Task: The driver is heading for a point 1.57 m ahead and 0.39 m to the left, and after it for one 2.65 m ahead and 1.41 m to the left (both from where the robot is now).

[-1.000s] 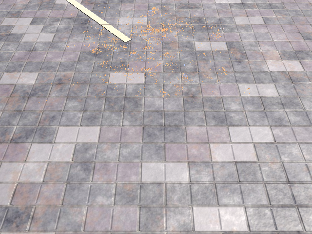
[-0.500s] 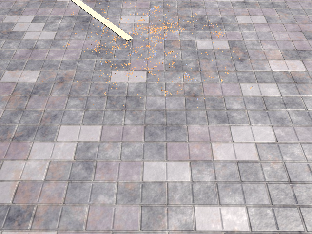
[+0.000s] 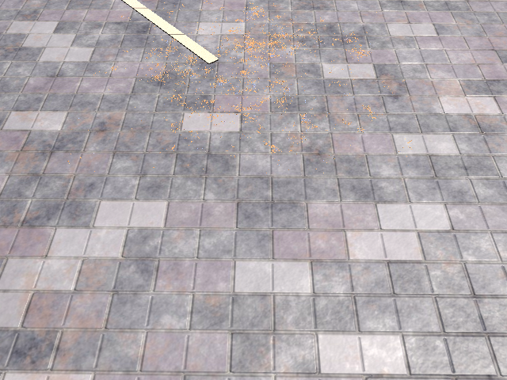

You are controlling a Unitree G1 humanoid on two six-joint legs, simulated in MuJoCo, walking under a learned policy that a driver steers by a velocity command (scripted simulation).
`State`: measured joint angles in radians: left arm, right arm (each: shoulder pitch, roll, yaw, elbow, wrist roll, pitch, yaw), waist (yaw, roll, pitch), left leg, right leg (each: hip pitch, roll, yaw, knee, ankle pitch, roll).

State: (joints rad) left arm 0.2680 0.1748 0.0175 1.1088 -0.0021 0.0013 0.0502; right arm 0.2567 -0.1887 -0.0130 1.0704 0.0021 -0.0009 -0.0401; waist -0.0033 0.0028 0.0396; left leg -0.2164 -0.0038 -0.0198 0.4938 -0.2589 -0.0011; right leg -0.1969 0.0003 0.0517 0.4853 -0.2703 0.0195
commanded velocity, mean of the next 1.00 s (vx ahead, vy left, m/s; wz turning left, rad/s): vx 0.57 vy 0.00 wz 0.00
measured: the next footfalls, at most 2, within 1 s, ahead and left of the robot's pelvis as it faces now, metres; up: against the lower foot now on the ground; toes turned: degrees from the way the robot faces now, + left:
left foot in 0.84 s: +0.44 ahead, +0.11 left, +0.00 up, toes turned +5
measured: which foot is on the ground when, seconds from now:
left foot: down 0.00-0.42, up 0.44-0.82, down 0.84-1.00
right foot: down 0.00-0.86, up 0.88-1.00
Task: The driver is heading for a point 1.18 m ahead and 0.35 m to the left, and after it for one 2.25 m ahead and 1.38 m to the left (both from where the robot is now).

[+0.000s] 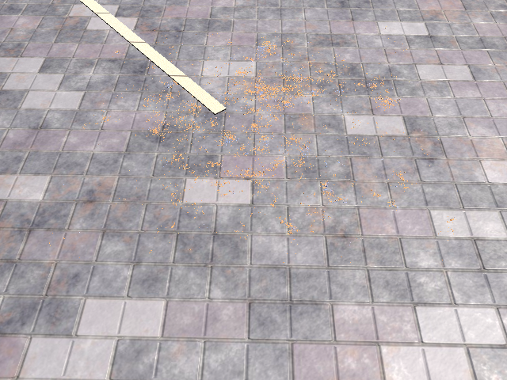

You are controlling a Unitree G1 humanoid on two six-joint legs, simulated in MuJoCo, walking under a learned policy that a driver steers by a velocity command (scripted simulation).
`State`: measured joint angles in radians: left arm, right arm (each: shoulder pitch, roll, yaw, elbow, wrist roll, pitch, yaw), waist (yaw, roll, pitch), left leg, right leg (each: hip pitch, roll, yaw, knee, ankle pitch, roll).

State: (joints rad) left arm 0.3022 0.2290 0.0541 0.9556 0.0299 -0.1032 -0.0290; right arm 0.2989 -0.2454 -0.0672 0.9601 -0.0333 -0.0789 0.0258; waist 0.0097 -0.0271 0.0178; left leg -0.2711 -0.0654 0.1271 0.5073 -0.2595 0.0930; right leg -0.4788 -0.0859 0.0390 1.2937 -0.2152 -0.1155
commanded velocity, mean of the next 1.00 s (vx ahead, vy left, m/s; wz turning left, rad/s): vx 0.99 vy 0.00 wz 0.55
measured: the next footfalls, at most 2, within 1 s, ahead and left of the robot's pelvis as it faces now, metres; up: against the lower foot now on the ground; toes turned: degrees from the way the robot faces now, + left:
right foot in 0.32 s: +0.51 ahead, -0.08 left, +0.00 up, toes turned -1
left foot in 0.78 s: +0.91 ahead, +0.15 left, +0.00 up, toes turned +28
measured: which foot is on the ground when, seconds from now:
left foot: down 0.00-0.30, up 0.32-0.76, down 0.78-1.00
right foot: up 0.00-0.30, down 0.32-0.78, up 0.80-1.00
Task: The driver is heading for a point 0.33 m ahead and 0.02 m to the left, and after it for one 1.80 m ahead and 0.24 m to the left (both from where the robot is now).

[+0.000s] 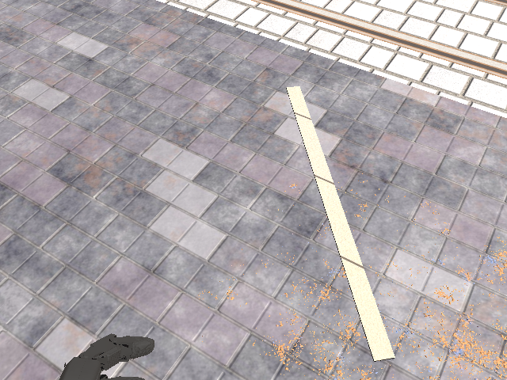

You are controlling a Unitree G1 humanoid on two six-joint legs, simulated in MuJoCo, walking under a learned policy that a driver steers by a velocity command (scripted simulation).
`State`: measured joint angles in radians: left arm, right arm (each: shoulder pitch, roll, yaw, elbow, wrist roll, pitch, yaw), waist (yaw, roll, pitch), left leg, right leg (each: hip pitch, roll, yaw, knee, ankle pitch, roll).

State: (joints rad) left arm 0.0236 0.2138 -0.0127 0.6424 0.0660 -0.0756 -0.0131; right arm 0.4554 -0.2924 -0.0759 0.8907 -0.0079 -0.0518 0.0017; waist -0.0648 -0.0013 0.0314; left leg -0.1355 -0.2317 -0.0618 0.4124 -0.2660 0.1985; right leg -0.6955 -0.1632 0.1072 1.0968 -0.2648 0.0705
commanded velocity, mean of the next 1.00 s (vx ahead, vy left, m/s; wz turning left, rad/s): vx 1.00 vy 0.00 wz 0.35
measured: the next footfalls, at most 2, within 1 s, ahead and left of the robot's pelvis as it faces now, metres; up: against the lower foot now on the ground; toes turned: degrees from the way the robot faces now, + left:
right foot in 0.20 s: +0.41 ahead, -0.18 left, +0.00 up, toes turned +14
left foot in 0.64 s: +0.71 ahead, +0.18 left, +0.00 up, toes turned +28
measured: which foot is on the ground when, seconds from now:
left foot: down 0.00-0.18, up 0.20-0.62, down 0.64-1.00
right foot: up 0.00-0.18, down 0.20-0.66, up 0.68-1.00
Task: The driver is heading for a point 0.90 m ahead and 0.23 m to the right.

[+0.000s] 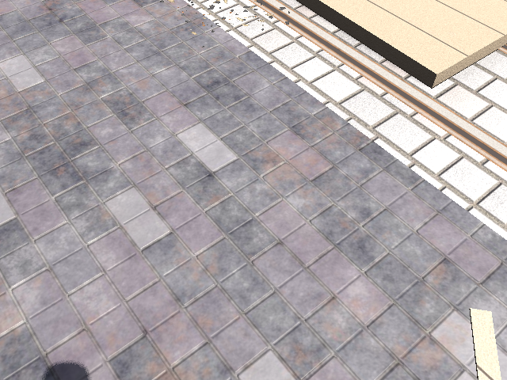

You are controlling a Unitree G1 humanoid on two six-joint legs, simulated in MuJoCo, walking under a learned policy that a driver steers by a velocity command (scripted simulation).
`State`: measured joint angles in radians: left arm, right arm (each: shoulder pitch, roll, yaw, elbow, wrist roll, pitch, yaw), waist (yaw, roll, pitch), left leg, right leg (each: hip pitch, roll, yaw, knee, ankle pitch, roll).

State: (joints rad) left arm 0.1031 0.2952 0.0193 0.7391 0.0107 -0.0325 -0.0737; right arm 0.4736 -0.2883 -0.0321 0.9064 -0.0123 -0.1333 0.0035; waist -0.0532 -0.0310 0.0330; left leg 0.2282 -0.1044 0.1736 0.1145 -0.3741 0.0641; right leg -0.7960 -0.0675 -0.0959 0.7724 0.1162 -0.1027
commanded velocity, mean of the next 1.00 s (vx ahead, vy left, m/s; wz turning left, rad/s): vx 0.91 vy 0.00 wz -0.56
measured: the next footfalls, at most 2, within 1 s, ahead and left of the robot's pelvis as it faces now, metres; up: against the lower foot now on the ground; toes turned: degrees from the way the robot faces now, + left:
right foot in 0.10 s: +0.30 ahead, -0.05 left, +0.00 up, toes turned -9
left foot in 0.50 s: +0.73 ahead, +0.03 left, +0.00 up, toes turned -29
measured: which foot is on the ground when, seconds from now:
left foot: down 0.00-0.10, up 0.12-0.48, down 0.50-0.94, up 0.96-1.00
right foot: up 0.00-0.08, down 0.10-0.52, up 0.54-0.90, down 0.92-1.00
